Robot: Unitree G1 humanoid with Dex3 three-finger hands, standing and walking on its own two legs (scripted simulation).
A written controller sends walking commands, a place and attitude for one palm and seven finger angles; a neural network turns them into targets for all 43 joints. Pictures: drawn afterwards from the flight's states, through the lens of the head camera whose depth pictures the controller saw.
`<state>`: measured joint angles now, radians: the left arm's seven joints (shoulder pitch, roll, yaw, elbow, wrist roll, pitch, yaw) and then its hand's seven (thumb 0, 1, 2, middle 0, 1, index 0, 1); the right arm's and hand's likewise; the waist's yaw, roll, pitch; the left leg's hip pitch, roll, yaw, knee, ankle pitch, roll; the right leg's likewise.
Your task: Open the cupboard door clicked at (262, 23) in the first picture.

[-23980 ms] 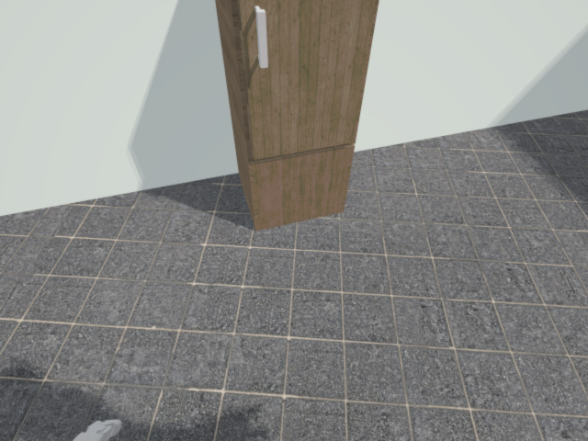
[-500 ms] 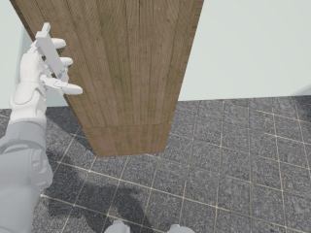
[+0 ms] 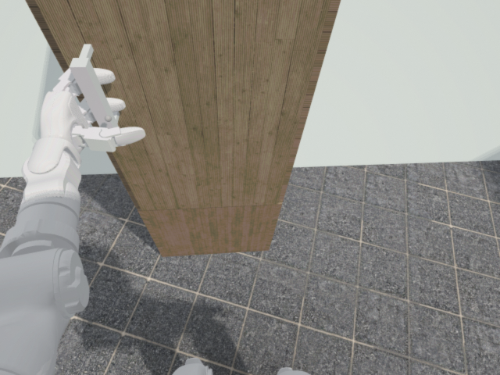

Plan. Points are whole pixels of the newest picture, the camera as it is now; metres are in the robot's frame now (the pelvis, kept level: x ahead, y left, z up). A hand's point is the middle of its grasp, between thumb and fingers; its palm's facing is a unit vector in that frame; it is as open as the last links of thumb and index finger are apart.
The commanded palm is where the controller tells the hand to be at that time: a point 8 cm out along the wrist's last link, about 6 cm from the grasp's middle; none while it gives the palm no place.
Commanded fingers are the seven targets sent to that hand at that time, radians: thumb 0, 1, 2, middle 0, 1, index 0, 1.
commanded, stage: close the thumb around the handle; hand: left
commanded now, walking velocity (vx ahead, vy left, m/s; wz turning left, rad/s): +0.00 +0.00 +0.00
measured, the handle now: (100, 94) +0.54 +0.22 +0.12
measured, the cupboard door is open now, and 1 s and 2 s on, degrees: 0 14 43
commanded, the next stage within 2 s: pull the door open along its arc in 0.42 s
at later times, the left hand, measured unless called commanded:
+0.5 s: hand (110, 118) +0.48 +0.19 +0.12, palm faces +0.04 -1.00 +0.00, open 5.7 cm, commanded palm +0.46 +0.24 +0.12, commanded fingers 0.00 0.90 0.90 -0.40 -1.35 -0.40 -1.35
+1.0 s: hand (114, 162) +0.40 +0.17 +0.12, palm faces -0.01 -1.00 +0.02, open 6.1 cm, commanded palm +0.34 +0.23 +0.12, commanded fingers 0.00 0.90 0.90 -0.40 -1.35 -0.40 -1.35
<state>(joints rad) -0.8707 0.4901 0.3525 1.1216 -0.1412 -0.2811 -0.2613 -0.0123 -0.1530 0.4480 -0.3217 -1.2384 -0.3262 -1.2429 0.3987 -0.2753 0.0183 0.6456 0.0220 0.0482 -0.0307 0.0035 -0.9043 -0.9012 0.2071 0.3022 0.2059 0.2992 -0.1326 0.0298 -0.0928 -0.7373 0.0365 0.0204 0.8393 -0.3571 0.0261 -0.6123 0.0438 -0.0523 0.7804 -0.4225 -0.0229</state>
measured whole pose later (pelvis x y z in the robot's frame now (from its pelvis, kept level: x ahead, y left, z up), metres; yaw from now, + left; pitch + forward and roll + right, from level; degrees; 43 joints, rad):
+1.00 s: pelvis +0.01 -0.01 +0.01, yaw -2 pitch +9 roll -1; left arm -0.36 0.31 0.29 0.58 -0.25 -0.20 -0.24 0.00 0.71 0.73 -0.36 -1.35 -0.33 -1.33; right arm 0.35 -0.26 0.01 0.56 0.05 0.04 -0.02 0.01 -0.91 -0.90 0.21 0.30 0.20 0.30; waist -0.07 0.04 -0.13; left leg -0.55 0.04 0.06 0.74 -0.35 0.02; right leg -0.46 0.05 -0.01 0.71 -0.41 -0.03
